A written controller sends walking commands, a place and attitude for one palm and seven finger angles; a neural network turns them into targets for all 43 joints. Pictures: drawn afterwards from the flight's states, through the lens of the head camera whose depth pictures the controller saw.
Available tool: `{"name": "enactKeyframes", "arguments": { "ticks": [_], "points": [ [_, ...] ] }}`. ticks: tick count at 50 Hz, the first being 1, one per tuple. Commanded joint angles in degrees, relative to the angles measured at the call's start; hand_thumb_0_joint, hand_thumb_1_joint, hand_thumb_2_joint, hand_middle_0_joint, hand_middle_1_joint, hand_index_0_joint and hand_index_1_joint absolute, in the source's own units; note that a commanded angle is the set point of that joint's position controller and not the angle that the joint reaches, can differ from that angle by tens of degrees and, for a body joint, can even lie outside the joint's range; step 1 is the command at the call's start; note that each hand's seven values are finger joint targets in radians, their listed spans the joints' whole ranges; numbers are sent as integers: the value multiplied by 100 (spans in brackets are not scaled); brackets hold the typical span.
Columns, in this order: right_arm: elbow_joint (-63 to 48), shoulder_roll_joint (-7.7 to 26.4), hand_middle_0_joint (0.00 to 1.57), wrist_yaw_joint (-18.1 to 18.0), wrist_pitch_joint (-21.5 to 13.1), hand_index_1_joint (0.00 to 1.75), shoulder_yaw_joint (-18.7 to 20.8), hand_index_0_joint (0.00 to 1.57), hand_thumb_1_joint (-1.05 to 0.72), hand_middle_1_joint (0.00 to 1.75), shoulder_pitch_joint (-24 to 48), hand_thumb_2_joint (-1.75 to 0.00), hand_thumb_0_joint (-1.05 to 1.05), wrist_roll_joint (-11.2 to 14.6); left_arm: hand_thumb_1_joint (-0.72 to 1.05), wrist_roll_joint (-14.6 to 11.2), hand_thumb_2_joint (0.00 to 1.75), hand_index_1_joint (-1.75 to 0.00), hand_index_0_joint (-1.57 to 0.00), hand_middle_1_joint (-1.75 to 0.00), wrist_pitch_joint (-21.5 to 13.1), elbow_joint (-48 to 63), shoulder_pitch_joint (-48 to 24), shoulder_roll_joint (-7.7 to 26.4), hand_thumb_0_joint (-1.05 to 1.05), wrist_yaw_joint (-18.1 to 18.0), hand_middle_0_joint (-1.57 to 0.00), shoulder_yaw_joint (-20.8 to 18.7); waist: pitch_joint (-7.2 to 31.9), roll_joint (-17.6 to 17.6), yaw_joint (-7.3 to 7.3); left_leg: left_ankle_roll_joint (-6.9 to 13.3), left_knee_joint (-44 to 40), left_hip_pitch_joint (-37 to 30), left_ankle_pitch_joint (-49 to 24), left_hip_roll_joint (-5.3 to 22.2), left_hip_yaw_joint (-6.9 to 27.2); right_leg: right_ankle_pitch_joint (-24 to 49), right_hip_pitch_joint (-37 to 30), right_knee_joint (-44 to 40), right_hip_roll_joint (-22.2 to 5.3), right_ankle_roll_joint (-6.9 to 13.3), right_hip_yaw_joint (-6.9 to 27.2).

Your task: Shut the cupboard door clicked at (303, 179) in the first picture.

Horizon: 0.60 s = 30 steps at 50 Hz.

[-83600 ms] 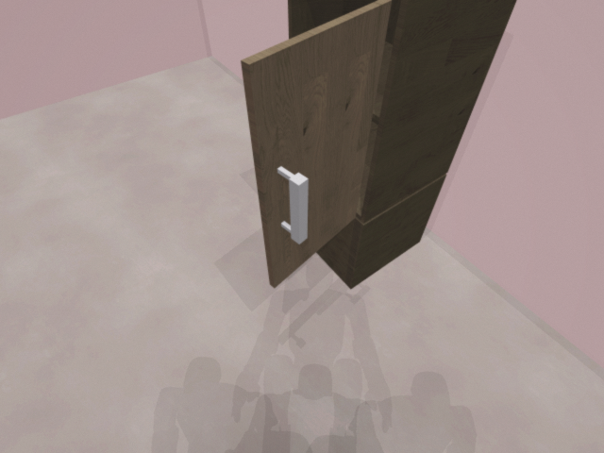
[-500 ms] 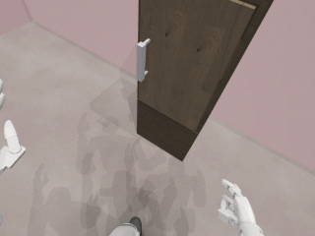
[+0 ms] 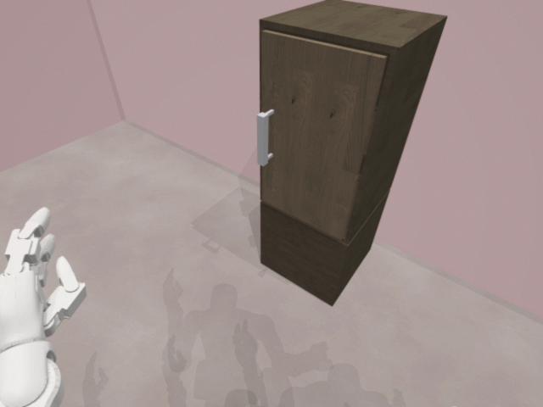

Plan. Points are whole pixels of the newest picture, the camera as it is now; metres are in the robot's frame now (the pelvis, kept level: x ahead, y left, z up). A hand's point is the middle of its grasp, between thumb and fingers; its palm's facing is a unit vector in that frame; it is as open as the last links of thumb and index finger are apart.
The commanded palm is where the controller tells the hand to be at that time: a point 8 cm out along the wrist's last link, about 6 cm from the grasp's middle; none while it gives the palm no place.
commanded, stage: stop stepping back and stand still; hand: left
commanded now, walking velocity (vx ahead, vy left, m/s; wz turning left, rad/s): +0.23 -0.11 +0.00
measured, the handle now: (266, 137) +0.90 +0.09 -0.04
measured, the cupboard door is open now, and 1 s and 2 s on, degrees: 0 0 0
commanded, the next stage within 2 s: let the arm hang, fingers relaxed in 0.52 s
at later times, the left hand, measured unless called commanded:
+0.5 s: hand (42, 338) +0.15 +0.27 +0.13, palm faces +0.41 -0.85 -0.33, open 7.4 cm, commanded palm +0.10 +0.32 +0.18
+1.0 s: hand out of the picture +0.05 +0.18 -0.16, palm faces +0.03 -0.99 -0.12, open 6.8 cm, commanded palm none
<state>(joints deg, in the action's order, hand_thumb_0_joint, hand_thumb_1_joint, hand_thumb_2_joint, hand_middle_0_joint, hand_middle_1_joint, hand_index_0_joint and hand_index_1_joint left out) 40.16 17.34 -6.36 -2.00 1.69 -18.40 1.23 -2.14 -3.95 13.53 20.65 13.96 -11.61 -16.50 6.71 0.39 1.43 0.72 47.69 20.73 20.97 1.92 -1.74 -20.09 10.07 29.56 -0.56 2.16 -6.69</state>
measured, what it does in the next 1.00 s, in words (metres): steps on the spot: left foot, then right foot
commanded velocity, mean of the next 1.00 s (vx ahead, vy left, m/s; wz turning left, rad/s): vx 0.10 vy -0.03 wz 0.00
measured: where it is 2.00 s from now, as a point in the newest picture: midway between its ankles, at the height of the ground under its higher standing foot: outside the picture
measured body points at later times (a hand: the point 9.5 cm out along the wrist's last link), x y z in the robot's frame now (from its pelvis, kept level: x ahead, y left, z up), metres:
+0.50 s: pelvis -0.06 +0.02 -0.01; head -0.08 +0.04 +0.44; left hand +0.13 +0.31 +0.15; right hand +0.07 -0.22 -0.10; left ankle -0.05 +0.13 -0.69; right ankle -0.03 -0.07 -0.73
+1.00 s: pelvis -0.06 +0.03 -0.01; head -0.04 +0.04 +0.44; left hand +0.04 +0.24 -0.14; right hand -0.01 -0.20 -0.14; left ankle -0.01 +0.14 -0.73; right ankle -0.02 -0.08 -0.73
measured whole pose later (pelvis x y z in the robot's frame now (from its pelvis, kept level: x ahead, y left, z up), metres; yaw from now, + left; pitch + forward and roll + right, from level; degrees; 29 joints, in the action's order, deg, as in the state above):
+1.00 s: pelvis -0.06 +0.03 -0.01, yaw +0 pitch -2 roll +0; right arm 51.1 9.8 -0.2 1.8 -0.8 -15.7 -1.4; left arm -0.2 0.8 -43.3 15.1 7.7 -0.9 0.0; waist -2.7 1.7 -1.4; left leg 0.5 33.4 18.4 13.4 0.2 -0.8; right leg -14.9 16.7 33.0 0.2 0.9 -1.6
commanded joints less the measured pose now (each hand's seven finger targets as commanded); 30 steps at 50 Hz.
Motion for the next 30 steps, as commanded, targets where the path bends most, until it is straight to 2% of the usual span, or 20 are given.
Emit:
{"name": "enactKeyframes", "arguments": {
  "ticks": [1, 2, 3, 4, 5, 6, 7, 8, 10, 13, 15, 17, 18, 19, 20, 22, 25, 28, 29, 30],
  "points": [
    [-1393, 90, 20, 2, -531, 30, 68, 20, -90, 30, 1199, -90, 0, -98, 90, 110, 90, -30, -20, -30, -982, 3733, -47, 2679, 0, -123, -20, -1647, -2, 329, -32, 172, -2033, -36, -69, -159, -133, 2104, -666, -738, -1231, 232, 1461],
    [-1419, 56, 20, 10, -541, 30, 56, 20, -90, 30, 1054, -90, 0, -140, 90, 62, 90, -30, -20, -30, -1037, 3864, 403, 2738, 0, -130, -20, -1898, 357, -244, -129, 150, -2700, -678, -602, -209, -160, 1820, -636, -369, -900, 129, 1262],
    [-1450, 117, 20, 13, -579, 30, 84, 20, -90, 30, 933, -90, 0, -184, 90, 3, 90, -30, -20, -30, -1127, 4035, 652, 2723, 0, -129, -20, -2013, 677, -962, -201, 220, -2989, -1267, -1163, 184, 221, 1618, -477, 425, -497, -30, 963],
    [-1492, 192, 20, 43, -604, 30, 124, 20, -90, 30, 934, -90, 0, -213, 90, -35, 90, -30, -20, -30, -1186, 4067, 797, 2684, 0, -127, -20, -2068, 750, -1853, -176, 416, -2585, -1868, -2189, 776, 952, 981, 452, 1029, -71, -141, 612],
    [-1392, 161, 20, 102, -638, 30, 138, 20, -90, 30, 717, -90, 0, -179, 90, -55, 90, -30, -20, -30, -1170, 3649, 1117, 2563, 0, -88, -20, -1960, 660, -2042, -248, 601, -2517, -2207, -2730, 1350, 1499, -485, 1347, 1391, 74, -201, 267],
    [-1317, 28, 20, 118, -661, 30, 101, 20, -90, 30, 713, -90, 0, -186, 90, -66, 90, -30, -20, -30, -1091, 3388, 1066, 2371, 0, -78, -20, -1869, 386, -1962, -351, 804, -2669, -2309, -2727, 1463, 1580, -1016, 1833, 1632, 224, -211, 238],
    [-1270, 86, 20, 80, -685, 30, 85, 20, -90, 30, 790, -90, 0, -243, 90, -49, 90, -30, -20, -30, -1038, 3326, 771, 2419, 0, -60, -20, -1889, 89, -1946, -377, 911, -2866, -1962, -2283, 1617, 1788, -1126, 1990, 1872, 115, -234, 300],
    [-1219, 126, 20, 85, -710, 30, 83, 20, -90, 30, 810, -90, 0, -220, 90, -56, 90, -30, -20, -30, -984, 2947, 693, 2246, 0, -11, -20, -1797, -198, -1471, -350, 911, -2895, -1530, -1899, 1596, 1668, -970, 1900, 1827, 80, -230, 340],
    [-1156, 195, 20, 144, -734, 30, 98, 20, -90, 30, 777, -90, 0, -107, 90, -83, 90, -30, -20, -30, -874, 2210, 713, 1765, 0, 92, -20, -1426, -407, -1102, -307, 723, -2857, -1168, -1225, 1321, 958, -387, 1576, 1258, 175, -266, 58],
    [-1207, 259, 20, 144, -550, 30, 36, 20, -90, 30, 877, -90, 0, -57, 90, -76, 90, -30, -20, -30, -645, 1357, 837, 1511, 0, 186, -20, -1002, -821, -848, -271, 578, -3034, 155, 536, 1172, 687, 171, 580, 705, 289, -313, -171],
    [-1254, 227, 20, 131, -466, 30, -23, 20, -90, 30, 1004, -90, 0, -47, 90, -33, 90, -30, -20, -30, -567, 1191, 650, 1601, 0, 220, -20, -955, -1002, -685, -223, 477, -2988, 948, 1703, 1063, 570, 113, -89, 212, 312, -262, -170],
    [-1290, 175, 20, 124, -374, 30, -34, 20, -90, 30, 1118, -90, 0, -79, 90, 41, 90, -30, -20, -30, -519, 1371, 418, 1711, 0, 189, -20, -914, -1012, -47, -159, 353, -2122, 1649, 2090, 800, 448, -712, -528, -204, -34, 29, 626],
    [-1318, 140, 20, 132, -338, 30, -14, 20, -90, 30, 1128, -90, 0, -108, 90, 83, 90, -30, -20, -30, -506, 1625, 201, 1827, 0, 172, -20, -954, -1028, 633, -140, 232, -1122, 1930, 1824, 417, 182, -1524, -411, -783, -569, 390, 1729],
    [-1335, 121, 20, 157, -340, 30, -2, 20, -90, 30, 1154, -90, 0, -148, 90, 109, 90, -30, -20, -30, -539, 1974, -78, 2017, 0, 148, -20, -1017, -943, 1319, -129, 94, 118, 1843, 1228, 3, -160, -2236, -72, -1661, -1446, 802, 3064],
    [-1355, 167, 20, 198, -371, 30, 57, 20, -90, 30, 1322, -90, 0, -129, 90, 154, 90, -30, -20, -30, -654, 2613, -726, 2251, 0, 84, -20, -1096, -739, 1426, -94, 3, 1241, 1699, 1154, -63, -68, -2558, 106, -2116, -1981, 1093, 3842],
    [-1332, 155, 20, 198, -486, 30, 69, 20, -90, 30, 1296, -90, 0, -199, 90, 187, 90, -30, -20, -30, -868, 3164, -714, 2335, 0, 40, -20, -1211, -634, 778, -163, -18, 1449, 1358, 620, 136, 271, -1921, 459, -1996, -1990, 1222, 3427],
    [-1294, 9, 20, 173, -473, 30, -17, 20, -90, 30, 1299, -90, 0, -242, 90, 193, 90, -30, -20, -30, -1074, 3928, -410, 2695, 0, -29, -20, -1667, -338, -189, -143, 54, -145, 42, 355, 321, 179, -931, 1002, -1446, -1626, 977, 1948],
    [-1221, -31, 20, 78, -536, 30, -4, 20, -90, 30, 1026, -90, 0, -271, 90, 93, 90, -30, -20, -30, -1110, 3625, 259, 2400, 0, -79, -20, -1665, -112, -840, -238, -14, -1772, -1139, -411, -150, -317, -1095, 1087, -731, -857, 542, 1083],
    [-1246, 58, 20, 48, -553, 30, 39, 20, -90, 30, 944, -90, 0, -252, 90, 45, 90, -30, -20, -30, -1142, 3473, 388, 2257, 0, -87, -20, -1626, -155, -1346, -254, 68, -2302, -1175, -61, 95, 132, -976, 1079, -114, -575, 340, 915],
    [-1312, 235, 20, 31, -577, 30, 122, 20, -90, 30, 897, -90, 0, -218, 90, 10, 90, -30, -20, -30, -1137, 3182, 755, 2026, 0, -74, -20, -1570, -274, -2213, -224, 408, -3040, -1135, 414, 980, 1623, -840, 1432, 933, -50, 35, 545]
  ]
}}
